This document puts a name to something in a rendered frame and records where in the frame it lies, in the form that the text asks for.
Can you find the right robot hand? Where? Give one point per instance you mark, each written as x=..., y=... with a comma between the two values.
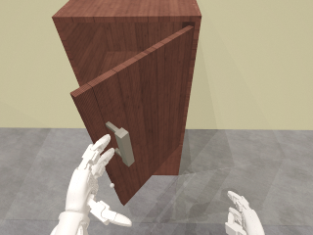
x=248, y=222

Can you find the cupboard door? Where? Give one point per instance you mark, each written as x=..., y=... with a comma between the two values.
x=145, y=95

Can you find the handle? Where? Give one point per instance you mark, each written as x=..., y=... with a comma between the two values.
x=124, y=149

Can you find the robot left forearm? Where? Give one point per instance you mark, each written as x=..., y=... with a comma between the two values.
x=72, y=223

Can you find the left robot hand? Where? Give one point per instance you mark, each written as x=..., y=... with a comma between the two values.
x=84, y=181

